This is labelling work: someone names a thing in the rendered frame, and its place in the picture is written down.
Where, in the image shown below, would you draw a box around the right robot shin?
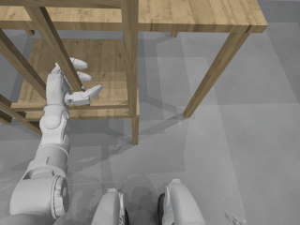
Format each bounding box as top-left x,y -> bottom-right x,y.
162,179 -> 181,225

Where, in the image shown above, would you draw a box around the robot right hand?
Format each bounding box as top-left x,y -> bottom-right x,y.
225,211 -> 249,225

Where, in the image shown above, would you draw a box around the left robot forearm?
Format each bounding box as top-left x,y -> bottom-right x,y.
9,104 -> 71,215

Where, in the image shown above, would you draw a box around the left robot upper arm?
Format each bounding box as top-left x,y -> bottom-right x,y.
0,175 -> 70,225

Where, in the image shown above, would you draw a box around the chair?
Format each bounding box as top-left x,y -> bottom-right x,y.
0,0 -> 140,145

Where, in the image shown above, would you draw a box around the robot left hand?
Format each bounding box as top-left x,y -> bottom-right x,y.
46,57 -> 103,109

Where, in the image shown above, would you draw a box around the table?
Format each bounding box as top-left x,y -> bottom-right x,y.
0,0 -> 268,124

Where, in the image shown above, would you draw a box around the robot right thigh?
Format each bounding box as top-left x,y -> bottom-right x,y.
165,183 -> 207,225

